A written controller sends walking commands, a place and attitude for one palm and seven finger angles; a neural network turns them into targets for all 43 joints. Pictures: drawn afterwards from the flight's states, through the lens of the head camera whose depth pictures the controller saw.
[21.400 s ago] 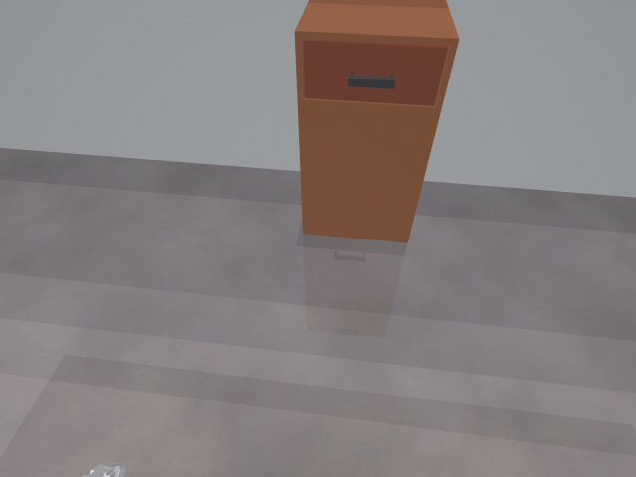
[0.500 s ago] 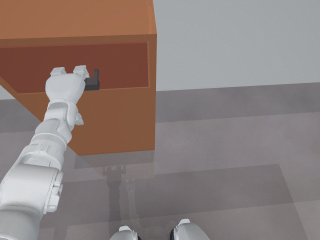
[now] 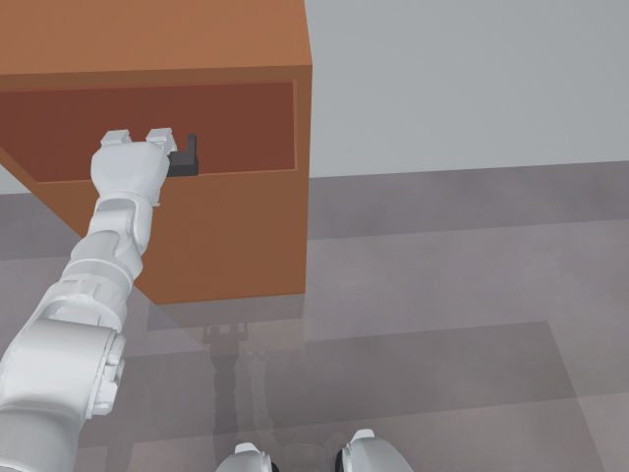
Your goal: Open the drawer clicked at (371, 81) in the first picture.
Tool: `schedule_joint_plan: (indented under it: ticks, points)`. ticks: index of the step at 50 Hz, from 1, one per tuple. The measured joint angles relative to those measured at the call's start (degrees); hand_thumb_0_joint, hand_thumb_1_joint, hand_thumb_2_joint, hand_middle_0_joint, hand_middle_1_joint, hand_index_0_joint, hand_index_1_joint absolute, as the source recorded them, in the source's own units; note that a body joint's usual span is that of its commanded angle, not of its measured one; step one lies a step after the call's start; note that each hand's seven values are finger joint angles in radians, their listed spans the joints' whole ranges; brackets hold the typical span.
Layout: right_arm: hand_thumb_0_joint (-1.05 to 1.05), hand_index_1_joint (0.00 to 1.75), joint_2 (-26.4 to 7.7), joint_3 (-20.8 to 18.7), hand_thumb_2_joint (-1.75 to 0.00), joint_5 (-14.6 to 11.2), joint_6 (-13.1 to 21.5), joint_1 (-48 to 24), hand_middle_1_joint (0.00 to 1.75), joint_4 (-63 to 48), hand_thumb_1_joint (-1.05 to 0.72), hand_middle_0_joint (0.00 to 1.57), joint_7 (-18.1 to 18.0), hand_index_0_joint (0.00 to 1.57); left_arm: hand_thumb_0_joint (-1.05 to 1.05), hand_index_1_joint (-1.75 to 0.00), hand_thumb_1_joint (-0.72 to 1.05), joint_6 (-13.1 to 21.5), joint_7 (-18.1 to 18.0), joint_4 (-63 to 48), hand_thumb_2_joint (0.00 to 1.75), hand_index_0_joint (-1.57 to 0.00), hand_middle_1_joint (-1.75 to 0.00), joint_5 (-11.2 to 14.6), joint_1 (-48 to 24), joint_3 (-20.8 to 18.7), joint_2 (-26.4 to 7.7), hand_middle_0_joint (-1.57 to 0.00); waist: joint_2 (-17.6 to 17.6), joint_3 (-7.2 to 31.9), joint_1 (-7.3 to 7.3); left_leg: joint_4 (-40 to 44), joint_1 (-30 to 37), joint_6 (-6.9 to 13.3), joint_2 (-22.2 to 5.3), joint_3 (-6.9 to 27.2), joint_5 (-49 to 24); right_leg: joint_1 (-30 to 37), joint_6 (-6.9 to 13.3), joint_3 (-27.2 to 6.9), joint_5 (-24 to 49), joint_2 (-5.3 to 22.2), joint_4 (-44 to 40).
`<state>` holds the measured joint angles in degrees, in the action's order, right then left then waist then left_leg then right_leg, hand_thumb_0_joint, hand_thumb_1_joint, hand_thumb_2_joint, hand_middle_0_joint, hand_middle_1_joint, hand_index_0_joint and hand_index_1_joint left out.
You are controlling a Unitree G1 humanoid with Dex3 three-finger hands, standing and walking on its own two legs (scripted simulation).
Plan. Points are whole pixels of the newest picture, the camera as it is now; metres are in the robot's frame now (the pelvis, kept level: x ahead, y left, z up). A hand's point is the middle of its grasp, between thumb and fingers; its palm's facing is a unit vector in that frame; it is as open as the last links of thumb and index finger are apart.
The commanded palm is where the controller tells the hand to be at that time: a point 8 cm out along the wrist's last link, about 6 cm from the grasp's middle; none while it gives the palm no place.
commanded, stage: pull the drawer open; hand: left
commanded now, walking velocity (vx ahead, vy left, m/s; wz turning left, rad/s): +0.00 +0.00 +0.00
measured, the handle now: (148, 153) +0.55 +0.19 +0.02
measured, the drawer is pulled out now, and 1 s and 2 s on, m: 0.00 0.04 0.11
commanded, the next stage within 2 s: none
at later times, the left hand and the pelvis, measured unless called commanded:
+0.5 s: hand (147, 207) +0.47 +0.19 +0.00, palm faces -0.06 -0.05 -1.00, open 6.0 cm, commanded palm +0.44 +0.20 +0.05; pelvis +0.02 +0.00 +0.01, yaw -2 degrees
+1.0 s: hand (145, 216) +0.46 +0.19 +0.00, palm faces -0.07 -0.05 -1.00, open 6.0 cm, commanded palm +0.41 +0.20 +0.05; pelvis +0.02 +0.00 +0.01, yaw -1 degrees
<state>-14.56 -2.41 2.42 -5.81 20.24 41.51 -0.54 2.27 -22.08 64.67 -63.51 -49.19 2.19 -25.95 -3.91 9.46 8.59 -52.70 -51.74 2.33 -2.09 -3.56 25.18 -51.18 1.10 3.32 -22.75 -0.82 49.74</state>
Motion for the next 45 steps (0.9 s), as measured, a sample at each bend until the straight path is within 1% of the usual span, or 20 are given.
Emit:
schedule_joint_plan:
  ticks: [7,13,18,27,30,35,40,45]
  points:
    - [0.0,0.3,0.1,-0.14,-0.9,0.06,0.04,0.14,0.3,-0.21,-0.91,0.2,0.1,0.21,0.0,-1.33,0.66,-0.01,0.56,-0.3,0.78,-0.38,-1.35,0.28,0.31,-0.13,-0.2,-0.32,-0.09,0.01,0.1,0.08,0.11,0.02,-0.06,-0.15,-0.04,0.05,-0.04,-0.18,0.15,-0.08,-0.13]
    - [0.0,0.3,0.23,-0.37,-0.9,-0.08,-0.29,0.54,0.3,-0.36,-0.91,0.2,0.39,0.21,0.0,-1.33,0.67,0.03,0.44,-2.45,0.77,-0.37,-1.35,0.72,2.43,-0.63,0.01,-0.3,-0.02,0.01,-0.33,0.76,1.08,0.06,-0.27,-0.68,0.07,0.75,-0.1,-0.74,0.25,-0.35,-0.77]
    - [0.0,0.3,0.33,-0.71,-0.9,-0.2,-1.01,0.75,0.3,-0.46,-0.91,0.2,0.64,0.21,0.0,-1.33,0.68,0.07,0.04,-6.07,0.77,-0.36,-1.35,0.94,6.46,-1.19,1.02,-0.28,0.0,0.18,-1.19,2.27,3.2,0.07,-0.38,-1.3,0.14,2.55,-0.22,-1.41,0.35,-0.57,-2.12]
    - [0.0,0.3,0.54,-1.3,-0.9,-0.5,-2.24,-0.92,0.3,-1.01,-0.91,0.2,0.93,0.21,0.01,-1.33,0.69,-0.45,-1.3,-13.23,0.77,-0.35,-1.35,1.04,14.76,-0.34,3.9,-0.26,0.1,0.44,-3.09,5.42,7.99,0.01,-0.08,-1.63,0.05,7.12,-0.38,-1.94,0.32,-0.55,-5.0]
    - [0.0,0.3,0.53,-1.12,-0.9,-0.34,-1.95,-2.09,0.3,-0.66,-0.91,0.2,0.71,0.21,0.0,-1.33,0.68,-0.17,-2.3,-11.61,0.78,-0.35,-1.35,0.3,13.58,0.75,4.77,-0.27,0.33,0.34,-3.52,5.34,8.29,-0.08,0.33,-0.81,0.14,7.71,-0.35,-1.2,-0.1,-0.15,-4.81]
    - [0.0,0.3,0.49,-1.32,-0.9,0.02,-1.86,-4.27,0.3,-0.63,-0.91,0.2,0.5,0.21,0.0,-1.33,0.67,-0.4,-2.52,-8.93,0.8,-0.36,-1.35,-0.5,10.97,1.78,5.16,-0.3,0.45,0.55,-3.78,4.22,7.22,-0.27,0.62,0.05,0.3,6.95,-0.12,-0.37,-0.64,0.17,-3.64]
    - [0.0,0.3,0.57,-1.17,-0.9,0.02,-1.62,-5.06,0.3,-1.3,-0.91,0.2,0.31,0.21,0.0,-1.34,0.66,-0.48,-1.8,-7.2,0.8,-0.37,-1.35,-0.15,9.36,1.72,4.72,-0.31,0.38,0.4,-3.55,3.72,6.59,-0.41,0.58,0.25,0.13,6.32,0.05,-0.21,-0.57,0.14,-3.04]
    - [0.0,0.3,0.7,-0.95,-0.9,-0.1,-1.58,-4.26,0.3,-1.57,-0.91,0.2,0.17,0.21,0.0,-1.33,0.66,0.08,-0.96,-6.89,0.78,-0.37,-1.35,-0.01,9.27,0.65,3.79,-0.31,0.36,0.31,-3.17,3.58,6.24,-0.51,0.36,-0.06,-0.08,5.69,0.22,-0.54,-0.32,-0.07,-2.68]
